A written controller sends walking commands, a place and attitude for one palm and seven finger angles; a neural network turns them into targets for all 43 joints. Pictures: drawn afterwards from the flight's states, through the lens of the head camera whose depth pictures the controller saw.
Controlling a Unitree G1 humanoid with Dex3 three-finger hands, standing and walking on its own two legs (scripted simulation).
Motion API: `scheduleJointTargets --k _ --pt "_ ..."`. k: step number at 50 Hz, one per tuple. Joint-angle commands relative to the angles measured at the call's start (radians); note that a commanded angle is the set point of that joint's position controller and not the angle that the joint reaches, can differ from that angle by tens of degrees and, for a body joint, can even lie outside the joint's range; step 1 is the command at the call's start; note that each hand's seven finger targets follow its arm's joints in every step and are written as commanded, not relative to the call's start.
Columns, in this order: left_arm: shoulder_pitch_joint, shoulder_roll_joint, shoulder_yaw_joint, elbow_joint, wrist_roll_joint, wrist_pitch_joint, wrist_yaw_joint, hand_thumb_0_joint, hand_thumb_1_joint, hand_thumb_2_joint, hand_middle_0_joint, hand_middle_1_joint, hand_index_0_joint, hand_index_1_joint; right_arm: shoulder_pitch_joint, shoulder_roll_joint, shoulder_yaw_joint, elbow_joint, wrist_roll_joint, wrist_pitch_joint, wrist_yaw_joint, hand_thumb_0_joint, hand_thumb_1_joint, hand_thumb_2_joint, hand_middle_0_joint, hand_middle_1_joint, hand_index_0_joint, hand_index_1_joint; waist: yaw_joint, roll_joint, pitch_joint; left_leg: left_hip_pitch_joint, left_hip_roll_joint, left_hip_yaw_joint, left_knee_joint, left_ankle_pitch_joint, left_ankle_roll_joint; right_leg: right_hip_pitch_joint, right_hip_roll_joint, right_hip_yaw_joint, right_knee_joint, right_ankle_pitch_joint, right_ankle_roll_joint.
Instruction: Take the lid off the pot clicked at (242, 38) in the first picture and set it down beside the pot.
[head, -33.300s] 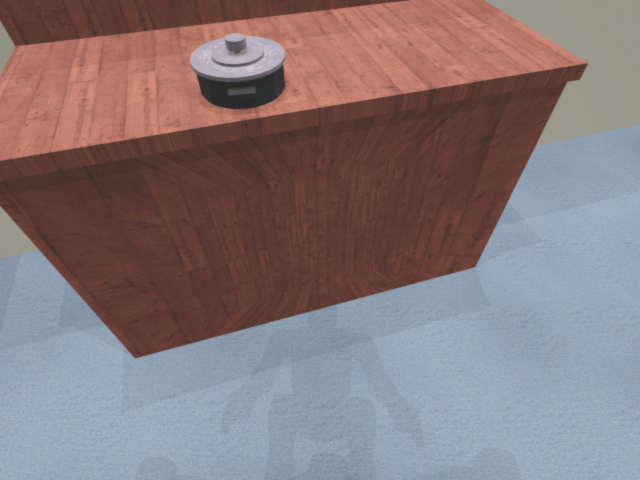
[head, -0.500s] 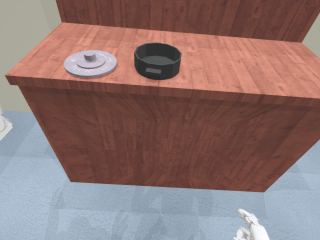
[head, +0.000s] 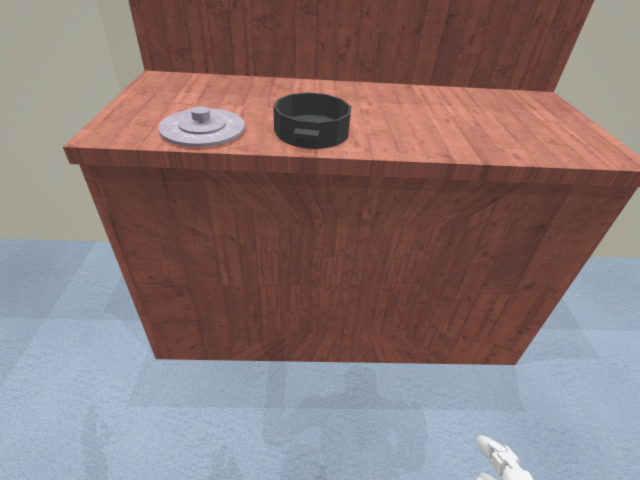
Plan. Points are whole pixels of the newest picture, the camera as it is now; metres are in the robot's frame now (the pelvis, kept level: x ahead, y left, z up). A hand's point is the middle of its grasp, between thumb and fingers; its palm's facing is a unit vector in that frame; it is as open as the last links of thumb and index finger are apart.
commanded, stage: stop stepping back and stand still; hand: left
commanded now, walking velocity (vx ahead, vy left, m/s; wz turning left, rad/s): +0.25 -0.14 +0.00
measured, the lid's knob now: (200, 113) +0.83 +0.30 +0.12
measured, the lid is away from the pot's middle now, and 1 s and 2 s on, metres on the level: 0.25 0.25 0.25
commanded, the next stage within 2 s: let the arm hang, fingers relaxed in 1.22 s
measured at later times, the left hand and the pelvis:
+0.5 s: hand (103, 317) +0.25 +0.25 +0.14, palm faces +0.39 -0.84 -0.38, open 7.4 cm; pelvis -0.02 -0.02 +0.00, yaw +6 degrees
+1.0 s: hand out of the picture -0.03 +0.17 -0.16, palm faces +0.09 -0.96 -0.28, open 7.3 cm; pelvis +0.03 -0.03 +0.01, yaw +5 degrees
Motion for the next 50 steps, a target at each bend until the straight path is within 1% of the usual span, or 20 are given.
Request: scheduleJointTargets --k 1,5,6,7,8,10,15,18,19,21,23,25,26,28,31,33,35,38,44,50 --pt "0.096 0.138 -0.036 -0.237 0.000 -0.018 -0.029 0.000 0.900 0.900 -0.200 -0.300 -0.200 -0.300 -0.220 -0.113 -0.042 -0.207 0.004 -0.058 0.022 0.000 -0.900 -0.900 0.200 0.300 0.200 0.300 0.034 0.161 0.102 -0.247 0.243 -0.325 -0.509 -0.549 0.102 0.063 -0.033 -0.014 -0.026 -0.003 -0.026" --pt "0.312 0.264 0.089 -0.540 0.020 -0.046 -0.006 0.000 0.900 0.900 -0.200 -0.300 -0.200 -0.300 -0.202 -0.119 -0.035 -0.228 -0.037 -0.045 0.016 0.000 -0.900 -0.900 0.200 0.300 0.200 0.300 0.044 0.195 -0.053 -0.316 0.112 -0.113 -0.265 -0.405 0.020 0.565 0.004 -0.086 -0.613 -0.060 -0.061" --pt "0.317 0.280 0.120 -0.580 0.029 -0.059 -0.009 0.000 0.900 0.900 -0.200 -0.300 -0.200 -0.300 -0.177 -0.103 -0.042 -0.209 -0.039 -0.039 0.017 0.000 -0.900 -0.900 0.200 0.300 0.200 0.300 0.046 0.015 -0.084 -0.362 0.033 -0.003 0.045 -0.264 0.007 0.600 -0.122 0.083 -0.732 -0.016 -0.114" --pt "0.278 0.324 0.162 -0.590 0.026 -0.065 -0.011 0.000 0.900 0.900 -0.200 -0.300 -0.200 -0.300 -0.146 -0.103 -0.056 -0.186 -0.032 -0.031 0.017 0.000 -0.900 -0.900 0.200 0.300 0.200 0.300 0.038 -0.184 -0.093 -0.417 -0.043 0.055 0.362 -0.185 -0.022 0.552 -0.327 0.412 -0.857 0.028 -0.204" --pt "0.173 0.361 0.198 -0.621 0.013 -0.081 -0.016 0.000 0.900 0.900 -0.200 -0.300 -0.200 -0.300 -0.135 -0.129 -0.058 -0.177 -0.040 -0.040 0.009 0.000 -0.900 -0.900 0.200 0.300 0.200 0.300 0.010 -0.055 -0.086 -0.366 -0.026 0.017 0.535 -0.137 -0.041 0.420 -0.358 0.364 -0.806 0.375 -0.216" --pt "0.066 0.264 0.125 -0.466 0.018 -0.072 0.003 0.000 0.900 0.900 -0.200 -0.300 -0.200 -0.300 -0.110 -0.114 -0.083 -0.143 -0.022 -0.051 -0.003 0.000 -0.900 -0.900 0.200 0.300 0.200 0.300 -0.011 -0.032 -0.033 -0.246 0.042 -0.060 0.446 -0.138 -0.037 0.154 -0.406 0.521 -0.881 -0.265 -0.221" --pt "-0.075 0.149 0.001 -0.069 0.005 -0.045 0.008 0.000 0.900 0.900 -0.200 -0.300 -0.200 -0.300 -0.154 -0.124 -0.051 -0.133 -0.001 -0.052 -0.045 0.000 -0.900 -0.900 0.200 0.300 0.200 0.300 -0.013 0.020 0.125 0.129 0.032 0.019 -0.109 -0.161 0.006 -0.021 -0.235 0.174 -0.704 -0.211 -0.123" --pt "-0.071 0.169 0.008 -0.119 0.004 -0.038 -0.003 0.000 0.900 0.900 -0.200 -0.300 -0.200 -0.300 -0.146 -0.146 -0.047 -0.188 0.015 -0.056 -0.036 0.000 -0.900 -0.900 0.200 0.300 0.200 0.300 0.008 0.162 0.112 0.032 0.202 -0.303 -0.318 -0.417 0.086 0.050 -0.021 -0.040 -0.468 -0.081 -0.008" --pt "0.201 -0.199 -0.402 0.661 0.103 0.131 -0.133 0.000 0.900 0.900 -0.200 -0.300 -0.200 -0.300 0.003 -0.324 -0.125 0.103 -0.038 -0.106 0.032 0.000 -0.900 -0.900 0.200 0.300 0.200 0.300 -0.106 0.190 0.169 -0.051 0.242 -0.447 -0.240 -0.126 0.094 -0.113 -0.033 -0.044 -0.177 0.048 0.004" --pt "0.211 -0.219 -0.405 0.675 0.121 0.187 -0.177 0.000 0.900 0.900 -0.200 -0.300 -0.200 -0.300 0.050 -0.261 -0.130 0.103 -0.068 -0.048 0.032 0.000 -0.900 -0.900 0.200 0.300 0.200 0.300 -0.061 0.010 0.044 0.064 0.326 -0.611 -0.306 0.128 0.215 -0.188 -0.047 0.091 0.030 -0.158 0.016" --pt "0.189 -0.180 -0.410 0.782 0.111 0.176 -0.185 0.000 0.900 0.900 -0.200 -0.300 -0.200 -0.300 -0.002 -0.240 -0.112 0.071 -0.089 -0.021 0.029 0.000 -0.900 -0.900 0.200 0.300 0.200 0.300 -0.004 -0.091 0.019 -0.020 0.288 -0.461 -0.234 0.133 0.168 -0.032 -0.091 0.115 -0.171 -0.197 0.010" --pt "0.233 -0.146 -0.434 0.949 0.116 0.177 -0.180 0.000 0.900 0.900 -0.200 -0.300 -0.200 -0.300 -0.065 -0.183 -0.076 0.067 -0.086 0.013 0.039 0.000 -0.900 -0.900 0.200 0.300 0.200 0.300 0.074 -0.227 0.046 -0.217 0.048 -0.119 0.005 0.030 0.011 0.284 -0.090 0.105 -0.583 0.087 -0.024" --pt "0.225 -0.046 -0.424 0.993 0.116 0.177 -0.162 0.000 0.900 0.900 -0.200 -0.300 -0.200 -0.300 -0.063 -0.127 -0.080 0.054 -0.070 0.025 0.042 0.000 -0.900 -0.900 0.200 0.300 0.200 0.300 0.062 -0.394 0.089 -0.330 -0.057 0.012 0.197 -0.151 -0.037 0.309 -0.290 0.412 -0.757 0.092 -0.085" --pt "0.095 0.001 -0.466 1.077 0.110 0.180 -0.155 0.000 0.900 0.900 -0.200 -0.300 -0.200 -0.300 -0.020 -0.136 -0.084 0.079 -0.062 0.051 0.064 0.000 -0.900 -0.900 0.200 0.300 0.200 0.300 -0.007 -0.057 0.132 -0.184 -0.021 0.020 0.356 -0.252 -0.043 0.083 -0.362 0.457 -0.839 -0.185 -0.181" --pt "0.037 -0.070 -0.480 1.232 0.102 0.161 -0.130 0.000 0.900 0.900 -0.200 -0.300 -0.200 -0.300 -0.006 -0.145 -0.083 0.140 -0.062 0.072 0.058 0.000 -0.900 -0.900 0.200 0.300 0.200 0.300 -0.032 -0.222 0.216 -0.151 0.034 -0.038 0.311 -0.190 -0.024 0.017 -0.287 0.393 -0.835 0.028 -0.181" --pt "0.093 -0.087 -0.482 1.342 0.095 0.146 -0.132 0.000 0.900 0.900 -0.200 -0.300 -0.200 -0.300 0.085 -0.095 -0.065 0.216 -0.056 0.056 0.052 0.000 -0.900 -0.900 0.200 0.300 0.200 0.300 -0.053 -0.015 0.102 0.059 0.029 -0.026 -0.028 -0.088 -0.026 0.096 -0.248 0.317 -0.695 0.285 -0.151" --pt "0.217 -0.182 -0.470 1.371 0.078 0.148 -0.147 0.000 0.900 0.900 -0.200 -0.300 -0.200 -0.300 0.135 -0.142 -0.078 0.240 -0.071 0.041 0.037 0.000 -0.900 -0.900 0.200 0.300 0.200 0.300 -0.006 0.315 -0.003 0.224 0.195 -0.262 -0.214 0.219 0.068 0.055 -0.074 0.098 -0.435 0.212 -0.042" --pt "0.208 -0.187 -0.500 1.463 0.076 0.159 -0.156 0.000 0.900 0.900 -0.200 -0.300 -0.200 -0.300 0.122 -0.134 -0.076 0.272 -0.064 0.049 0.020 0.000 -0.900 -0.900 0.200 0.300 0.200 0.300 0.008 0.304 0.023 0.112 0.219 -0.260 -0.319 0.186 0.117 0.159 -0.035 0.017 -0.400 0.030 -0.008" --pt "0.266 -0.163 -0.524 1.598 0.075 0.136 -0.132 0.000 0.900 0.900 -0.200 -0.300 -0.200 -0.300 0.147 -0.037 -0.064 0.354 -0.043 0.060 0.027 0.000 -0.900 -0.900 0.200 0.300 0.200 0.300 0.000 -0.073 0.043 0.105 0.042 -0.003 -0.140 0.128 -0.015 0.326 -0.168 0.181 -0.720 0.444 -0.043" --pt "0.276 -0.186 -0.525 1.638 0.078 0.139 -0.117 0.000 0.900 0.900 -0.200 -0.300 -0.200 -0.300 0.137 -0.024 -0.063 0.408 -0.042 0.061 0.025 0.000 -0.900 -0.900 0.200 0.300 0.200 0.300 0.004 -0.033 0.089 0.164 0.067 -0.005 -0.177 0.232 -0.006 0.304 -0.140 0.124 -0.693 0.536 -0.029"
